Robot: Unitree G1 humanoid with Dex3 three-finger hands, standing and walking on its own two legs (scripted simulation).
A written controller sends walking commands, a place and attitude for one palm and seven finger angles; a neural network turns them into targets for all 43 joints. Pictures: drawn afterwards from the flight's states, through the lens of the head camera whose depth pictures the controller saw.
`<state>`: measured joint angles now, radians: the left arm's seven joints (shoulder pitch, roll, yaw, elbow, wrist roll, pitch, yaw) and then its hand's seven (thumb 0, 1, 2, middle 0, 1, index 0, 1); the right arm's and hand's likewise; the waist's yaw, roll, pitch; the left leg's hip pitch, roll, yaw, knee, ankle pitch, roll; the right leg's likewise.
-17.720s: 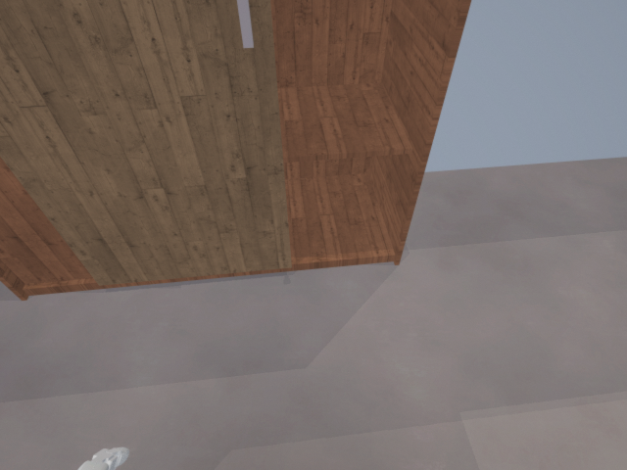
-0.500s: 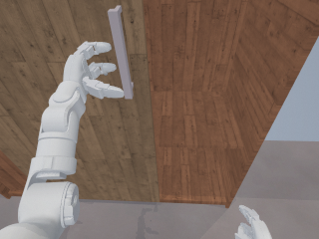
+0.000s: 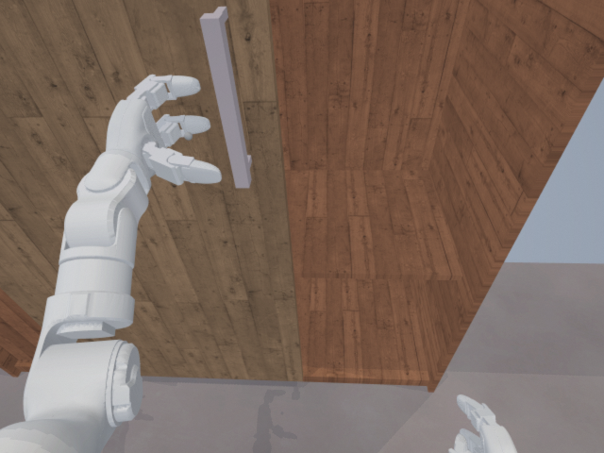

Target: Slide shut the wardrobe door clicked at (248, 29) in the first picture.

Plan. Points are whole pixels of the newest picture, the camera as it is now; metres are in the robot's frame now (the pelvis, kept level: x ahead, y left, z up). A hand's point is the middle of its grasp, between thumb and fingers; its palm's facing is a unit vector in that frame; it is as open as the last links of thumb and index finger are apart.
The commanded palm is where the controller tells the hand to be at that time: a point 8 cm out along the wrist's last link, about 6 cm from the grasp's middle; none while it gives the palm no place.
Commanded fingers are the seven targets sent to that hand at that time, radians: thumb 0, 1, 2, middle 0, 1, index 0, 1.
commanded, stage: move the hooked fingers beside the handle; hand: left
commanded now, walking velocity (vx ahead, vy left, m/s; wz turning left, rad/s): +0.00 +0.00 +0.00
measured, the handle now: (233, 106) +0.49 +0.11 +0.25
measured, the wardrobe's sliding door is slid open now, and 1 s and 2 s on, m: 0.41 0.41 0.41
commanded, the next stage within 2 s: feel for the door with the fingertips in 1.10 s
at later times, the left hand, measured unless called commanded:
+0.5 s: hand (177, 138) +0.40 +0.17 +0.25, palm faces +0.01 -1.00 -0.01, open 14.0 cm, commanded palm +0.38 +0.22 +0.24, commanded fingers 0.00 -0.50 0.30 -0.30 -1.20 -0.30 -1.20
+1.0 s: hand (170, 137) +0.41 +0.18 +0.25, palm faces +0.02 -1.00 -0.01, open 14.0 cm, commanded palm +0.39 +0.23 +0.24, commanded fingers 0.00 -0.50 0.30 -0.30 -1.20 -0.30 -1.20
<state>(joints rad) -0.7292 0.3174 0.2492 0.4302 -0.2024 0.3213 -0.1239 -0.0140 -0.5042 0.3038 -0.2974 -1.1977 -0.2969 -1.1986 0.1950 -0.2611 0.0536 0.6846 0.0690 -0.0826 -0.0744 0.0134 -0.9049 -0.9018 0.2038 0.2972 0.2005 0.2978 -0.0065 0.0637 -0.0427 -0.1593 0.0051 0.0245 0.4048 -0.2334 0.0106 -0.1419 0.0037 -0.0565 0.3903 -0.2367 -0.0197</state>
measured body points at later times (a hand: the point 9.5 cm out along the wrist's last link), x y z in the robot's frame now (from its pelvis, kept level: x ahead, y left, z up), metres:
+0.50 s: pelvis +0.00 +0.01 +0.00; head -0.02 -0.02 +0.45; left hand +0.40 +0.22 +0.26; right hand +0.18 -0.23 -0.09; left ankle -0.01 +0.11 -0.74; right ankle -0.02 -0.10 -0.74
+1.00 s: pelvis +0.00 +0.00 +0.00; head -0.01 -0.02 +0.45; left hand +0.41 +0.23 +0.25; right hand +0.15 -0.25 -0.10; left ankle -0.01 +0.11 -0.74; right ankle -0.02 -0.10 -0.74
